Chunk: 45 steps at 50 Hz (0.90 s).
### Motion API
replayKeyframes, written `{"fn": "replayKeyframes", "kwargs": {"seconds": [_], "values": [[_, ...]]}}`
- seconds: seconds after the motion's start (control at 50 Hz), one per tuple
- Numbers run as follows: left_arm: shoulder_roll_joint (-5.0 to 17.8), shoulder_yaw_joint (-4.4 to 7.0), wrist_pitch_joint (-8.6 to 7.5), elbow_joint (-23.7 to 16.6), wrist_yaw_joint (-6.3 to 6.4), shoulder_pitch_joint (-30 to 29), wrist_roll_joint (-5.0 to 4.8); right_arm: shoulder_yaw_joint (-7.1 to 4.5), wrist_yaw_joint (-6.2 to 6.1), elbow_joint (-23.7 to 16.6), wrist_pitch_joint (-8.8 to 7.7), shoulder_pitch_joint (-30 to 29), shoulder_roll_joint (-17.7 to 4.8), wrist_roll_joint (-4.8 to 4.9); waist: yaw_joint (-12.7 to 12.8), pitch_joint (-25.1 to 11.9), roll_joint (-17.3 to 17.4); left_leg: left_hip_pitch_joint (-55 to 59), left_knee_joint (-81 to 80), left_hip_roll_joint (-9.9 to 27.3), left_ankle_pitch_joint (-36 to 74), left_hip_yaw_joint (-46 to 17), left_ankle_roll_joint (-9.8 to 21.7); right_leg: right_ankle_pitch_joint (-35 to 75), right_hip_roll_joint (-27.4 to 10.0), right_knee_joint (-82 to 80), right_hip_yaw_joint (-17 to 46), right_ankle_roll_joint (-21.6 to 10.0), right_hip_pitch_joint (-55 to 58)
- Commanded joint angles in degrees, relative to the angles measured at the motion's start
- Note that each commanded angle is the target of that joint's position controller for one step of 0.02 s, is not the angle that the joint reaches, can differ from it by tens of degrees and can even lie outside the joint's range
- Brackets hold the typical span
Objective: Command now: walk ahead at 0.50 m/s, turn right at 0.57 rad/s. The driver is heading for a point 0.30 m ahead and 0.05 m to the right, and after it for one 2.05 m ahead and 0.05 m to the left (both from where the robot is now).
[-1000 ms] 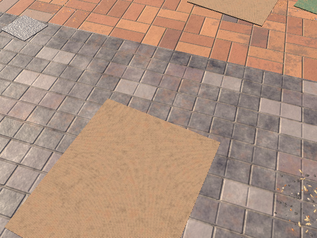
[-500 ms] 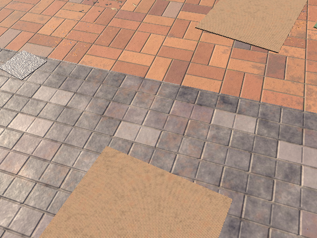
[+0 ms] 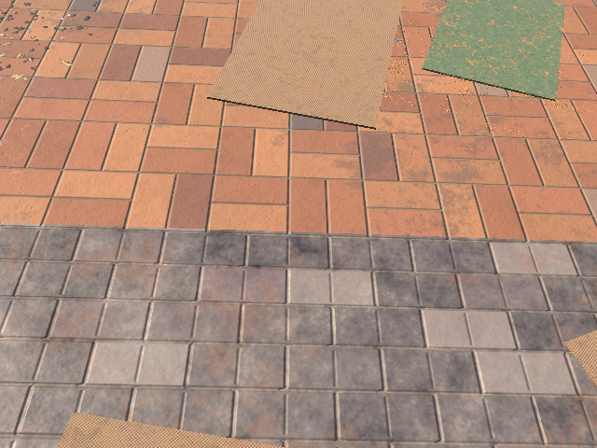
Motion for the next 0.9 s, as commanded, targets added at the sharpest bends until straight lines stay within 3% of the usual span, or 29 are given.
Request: {"fn": "replayKeyframes", "kwargs": {"seconds": [0.02, 0.1, 0.14, 0.18, 0.22, 0.24, 0.26, 0.28, 0.3, 0.32, 0.34, 0.36, 0.38, 0.4, 0.42, 0.46, 0.52, 0.56, 0.66, 0.76, 0.8, 0.82, 0.84, 0.86, 0.88, 0.9], "values": [[0.85, -0.24, 0.04, -4.61, -0.93, -2.47, 0.18, -1.63, 0.06, -1.86, -1.11, 1.5, -6.31, 0.31, 0.29, 0.63, 8.24, 5.5, -9.64, 15.61, 15.83, -8.56, 6.46, 5.23, -2.57, -1.08, 1.05, 1.11, -9.17], [-0.67, -1.4, -0.3, -7.14, -1.79, -9.78, -0.08, -1.88, 0.17, -0.48, -0.87, 2.75, -6.66, 0.16, -0.97, 2.62, 8.37, 5.16, -9.88, 13.93, 17.53, -1.48, 5.38, 12.85, -2.52, -13.95, -2.21, 0.76, -6.47], [-0.88, -1.83, -0.44, -8.67, -2.21, -13.49, 0.06, -2.21, -0.03, 0.4, -0.7, 4.28, -7.71, 0.19, -1.91, 3.61, 8.36, 6.27, -9.69, 14.82, 18.72, 0.42, 4.92, 12.96, -2.33, -19.55, -4.55, -0.44, -4.35], [-1.1, -2.03, -0.66, -9.34, -2.17, -14.68, 0.4, -2.34, -0.35, 1.24, -0.1, 4.99, -8.21, 0.33, -1.89, 4.47, 7.85, 8.38, -5.78, 14.89, 30.13, 3.22, 3.92, 10.74, -0.83, -24.49, -7.22, -1.74, -1.51], [-0.47, -1.74, -0.97, -8.97, -1.55, -12.13, 1.03, -2.65, -0.86, 1.94, 0.64, 5.53, -9.68, 0.55, -0.79, 2.01, 9.2, 10.99, 2.56, 14.64, 48.46, 5.28, 2.59, 6.33, 2.84, -27.16, -9.72, -3.52, 3.92], [0.31, -1.32, -1.29, -7.81, -1.07, -7.75, 1.27, -2.88, -1.15, 2.09, 1.12, 5.4, -10.59, 0.75, 0.94, -0.7, 9.78, 11.5, 9.73, 14.4, 54.07, 5.77, 2.14, 4.92, 5.05, -28.81, -10.06, -4.7, 8.64], [1.55, -0.58, -1.97, -5.65, -0.43, -0.41, 1.72, -2.96, -1.31, 1.84, 1.55, 4.79, -11.04, 1.18, 4.05, -5.05, 8.92, 9.15, 20.53, 13.69, 51.06, 6.21, 1.29, 7.96, 6.71, -32.98, -9.03, -6.13, 17.43], [4.55, 0.63, -2.6, -3.34, 0.65, 7.22, 2.4, -2.87, -1.17, 0.92, 1.53, 4.36, -10.73, 1.43, 7.96, -10.29, 5.07, 0.26, 35.84, 11.53, 34.74, 6.9, -0.97, 17.69, 3.37, -36.89, -4.06, -8.32, 30.41], [12.48, 2.39, -2.54, -4.11, 1.44, 6.23, 1.77, -1.16, -0.39, -2.4, 1.56, 10.05, -2.81, 1.27, 2.31, -17.79, -9.31, -23.0, 56.86, 3.39, -24.43, 6.21, -4.06, 52.17, -17.18, -28.92, 19.35, -15.65, 51.73], [14.14, 3.47, -1.69, -5.67, 2.0, 11.05, -1.59, -1.9, -0.65, -3.09, 2.44, 8.17, -7.2, 0.69, 6.9, -27.3, -3.24, -26.89, 66.59, -0.21, -26.43, -4.96, -4.66, 61.97, -22.0, -32.08, 31.42, -22.19, 54.39], [10.88, 2.62, -1.09, -5.61, 2.83, 7.03, -2.01, -1.66, -0.82, -3.26, 2.73, 4.53, -6.47, 1.32, 5.5, -21.01, 0.67, -28.99, 65.68, 3.38, -18.98, -7.87, -4.2, 61.47, -20.35, -34.59, 22.36, -20.64, 48.32], [5.54, 1.01, -0.96, -5.76, 3.15, 2.27, -2.38, -0.94, -0.86, -3.07, 2.56, 2.81, -5.32, 1.43, 3.72, -13.37, 1.5, -28.0, 60.36, 5.04, -14.83, -7.39, -3.92, 56.14, -17.53, -37.52, 17.14, -18.16, 39.02], [2.02, -0.27, -0.99, -5.48, 3.36, -0.64, -2.35, -0.89, -0.8, -2.25, 2.99, 2.42, -5.13, 0.69, 1.38, -8.59, 2.74, -25.48, 55.42, 6.41, -13.41, -7.72, -3.74, 50.59, -14.32, -40.18, 13.68, -15.06, 32.15], [-0.08, -1.21, -1.14, -5.33, 3.57, -2.45, -2.46, -0.86, -0.61, -1.38, 4.13, 4.26, -5.05, -0.25, -0.54, -6.61, 2.02, -20.68, 51.73, 6.81, -12.58, -7.76, -3.9, 48.53, -12.44, -42.51, 10.61, -13.51, 26.06], [-0.84, -1.81, -1.55, -4.86, 3.52, -3.02, -1.93, -0.84, -0.42, 0.02, 5.29, 6.49, -4.58, -0.49, -1.52, -6.74, 1.71, -15.68, 49.43, 6.22, -11.36, -7.44, -3.85, 48.47, -11.63, -43.96, 7.85, -12.49, 21.88], [-0.22, -2.11, -2.73, -3.29, 3.32, -2.72, -0.71, -0.61, -0.01, 1.5, 6.37, 8.57, -3.02, 0.26, -2.72, -7.24, 1.63, -10.39, 44.55, 4.75, -9.17, -7.57, -3.61, 50.26, -10.71, -45.56, 3.79, -11.58, 18.04], [0.16, -2.52, -3.47, -1.86, 3.33, -3.5, -0.35, -0.69, 0.01, 2.2, 7.08, 6.25, -2.65, 0.39, -2.45, -5.69, -0.49, -9.3, 35.59, 3.71, -6.01, -8.71, -3.05, 41.81, -9.82, -47.32, 0.13, -9.22, 17.43], [1.32, -2.21, -2.96, -1.21, 3.62, -2.76, -0.59, -1.03, -0.02, 1.51, 7.47, 2.75, -3.58, 0.11, -1.07, -4.33, -2.18, -10.96, 32.23, 3.3, -5.04, -7.98, -2.77, 31.81, -10.21, -48.33, 0.24, -8.77, 18.78], [2.46, -1.35, -0.94, -0.23, 4.63, 0.09, -0.57, -1.44, 0.42, -0.6, 7.85, -2.9, -3.64, -0.06, 1.47, -1.39, -1.17, -15.29, 28.71, 3.19, -10.43, -6.52, -2.55, 15.0, -13.61, -48.61, 2.9, -11.55, 22.87], [3.71, -0.42, -0.06, 0.38, 5.15, 0.48, -0.58, -1.49, 0.45, -1.75, 7.61, -2.68, -2.59, 0.61, 1.7, -2.66, -1.66, -13.21, 22.86, 1.58, -15.3, -3.99, -1.52, 24.65, -15.77, -43.37, 2.45, -12.26, 27.55], [4.56, 0.01, 0.38, 0.45, 5.26, -0.43, -0.81, -1.44, 0.61, -1.92, 7.18, -1.32, -2.11, 0.89, 0.56, -3.66, -1.89, -9.22, 15.6, 0.52, -11.83, -2.75, -0.51, 27.46, -15.21, -39.61, 0.43, -10.39, 27.87], [5.13, 0.31, 0.67, 0.63, 5.3, -0.67, -0.92, -1.37, 0.7, -2.06, 6.73, -0.51, -2.23, 0.88, -0.52, -3.64, -1.43, -5.52, 8.18, 0.31, -5.41, -3.18, 0.23, 25.09, -14.2, -36.99, -1.51, -7.99, 26.03], [4.73, 0.4, 0.76, 0.57, 5.15, -0.19, -0.82, -1.87, 0.6, -2.28, 6.26, -0.3, -4.7, 0.47, -0.57, -3.22, 1.79, -1.78, 1.39, 2.66, 0.42, -8.46, 1.67, 18.12, -11.84, -32.26, -3.98, -4.27, 22.14], [1.53, -0.24, 0.94, -1.2, 4.72, 0.57, -0.48, -3.21, 0.22, -3.02, 5.72, 0.9, -10.88, -0.47, 0.56, -4.12, 13.7, 5.22, -2.08, 15.41, 15.17, -25.3, 5.19, 0.08, -5.85, -19.54, -9.37, 0.23, 11.15], [0.1, -0.81, 1.62, -3.7, 5.47, -5.38, -1.24, -4.68, 0.09, -2.08, 5.98, 3.34, -15.01, 0.04, -2.69, 0.38, 20.38, 3.3, -1.01, 23.22, 36.62, -34.38, 14.65, -20.96, 4.03, -11.46, -7.68, 2.4, 0.97], [1.46, -0.67, 2.31, -3.22, 5.4, -4.97, -0.55, -4.41, -0.08, -1.81, 6.13, 4.91, -12.83, 0.52, -2.11, -0.3, 10.67, 4.29, 0.09, 21.12, 38.42, -29.92, 16.55, -19.88, 1.84, -3.45, -2.22, 3.04, 0.16]]}}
